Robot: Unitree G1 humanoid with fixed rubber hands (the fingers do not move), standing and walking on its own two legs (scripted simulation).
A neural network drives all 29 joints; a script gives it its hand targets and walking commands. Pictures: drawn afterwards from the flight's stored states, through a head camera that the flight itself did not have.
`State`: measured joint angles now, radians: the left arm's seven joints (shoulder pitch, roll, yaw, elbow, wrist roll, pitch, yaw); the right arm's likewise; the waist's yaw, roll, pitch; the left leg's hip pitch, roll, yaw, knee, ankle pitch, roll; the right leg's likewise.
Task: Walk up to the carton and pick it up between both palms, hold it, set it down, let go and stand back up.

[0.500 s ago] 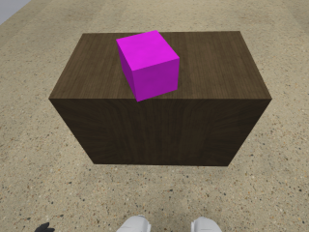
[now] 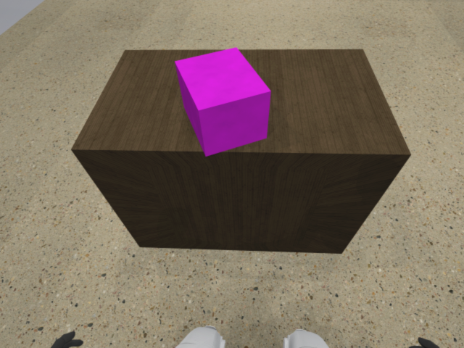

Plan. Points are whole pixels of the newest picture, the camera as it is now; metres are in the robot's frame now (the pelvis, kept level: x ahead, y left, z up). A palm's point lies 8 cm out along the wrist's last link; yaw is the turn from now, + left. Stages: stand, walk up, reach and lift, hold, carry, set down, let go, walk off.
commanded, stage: walk up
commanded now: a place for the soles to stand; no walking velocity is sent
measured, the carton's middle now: (221, 100) +0.69 +0.07 +0.00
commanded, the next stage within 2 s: none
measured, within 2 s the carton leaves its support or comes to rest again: neither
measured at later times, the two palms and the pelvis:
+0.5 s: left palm out of the picture +0.08 +0.34 -0.09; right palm out of the picture +0.09 -0.31 -0.09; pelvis +0.00 +0.01 +0.00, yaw +1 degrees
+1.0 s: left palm out of the picture +0.07 +0.33 -0.08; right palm out of the picture +0.09 -0.31 -0.10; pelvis -0.01 +0.00 +0.00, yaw +1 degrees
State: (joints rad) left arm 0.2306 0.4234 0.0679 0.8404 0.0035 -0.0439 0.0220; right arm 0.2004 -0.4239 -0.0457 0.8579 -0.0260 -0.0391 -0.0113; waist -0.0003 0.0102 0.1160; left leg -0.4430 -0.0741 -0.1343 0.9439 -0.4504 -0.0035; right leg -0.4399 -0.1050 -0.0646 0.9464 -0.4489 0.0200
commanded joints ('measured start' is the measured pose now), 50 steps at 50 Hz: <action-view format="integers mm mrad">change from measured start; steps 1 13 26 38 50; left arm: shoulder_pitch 20 7 -30 -102 -115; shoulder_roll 350 243 206 200 277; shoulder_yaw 96 58 47 53 63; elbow -30 -27 -18 -57 -62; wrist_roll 20 16 -2 3 19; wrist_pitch -40 -45 -22 2 -19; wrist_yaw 4 1 0 -1 -3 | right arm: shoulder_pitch -57 -87 -65 31 83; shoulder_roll -219 -188 -251 -309 -248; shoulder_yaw -49 -21 -44 -69 -61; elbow -58 -37 -31 -7 20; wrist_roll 18 16 16 5 17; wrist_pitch -13 -25 -28 -38 -39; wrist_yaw -16 -3 -11 -2 0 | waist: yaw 72 73 43 -11 -21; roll -161 -2 88 143 -106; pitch -128 -154 -143 -76 -141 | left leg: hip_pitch -276 -192 102 103 46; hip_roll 33 111 201 240 75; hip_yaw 76 -217 -456 -603 21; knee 127 -234 -374 -508 -215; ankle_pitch -176 346 402 42 163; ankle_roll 35 121 213 237 78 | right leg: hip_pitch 320 326 47 -123 91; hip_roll -395 -59 59 86 -209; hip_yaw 515 204 103 87 255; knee -497 -304 -180 -40 -285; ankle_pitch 172 96 -29 -228 267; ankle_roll -323 -131 -71 -56 -196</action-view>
